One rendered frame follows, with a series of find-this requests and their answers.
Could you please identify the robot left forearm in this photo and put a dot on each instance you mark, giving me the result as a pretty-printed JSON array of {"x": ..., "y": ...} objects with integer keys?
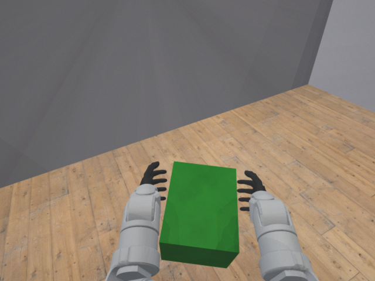
[{"x": 137, "y": 255}]

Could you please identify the carton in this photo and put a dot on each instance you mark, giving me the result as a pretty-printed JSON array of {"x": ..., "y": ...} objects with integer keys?
[{"x": 200, "y": 223}]

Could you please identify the left robot hand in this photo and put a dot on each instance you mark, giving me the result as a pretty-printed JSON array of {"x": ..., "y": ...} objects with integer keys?
[{"x": 150, "y": 173}]

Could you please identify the right robot hand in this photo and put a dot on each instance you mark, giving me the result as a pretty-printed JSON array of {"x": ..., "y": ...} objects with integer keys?
[{"x": 256, "y": 183}]

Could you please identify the robot right forearm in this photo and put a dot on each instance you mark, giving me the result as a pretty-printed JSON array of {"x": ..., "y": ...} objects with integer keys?
[{"x": 281, "y": 255}]

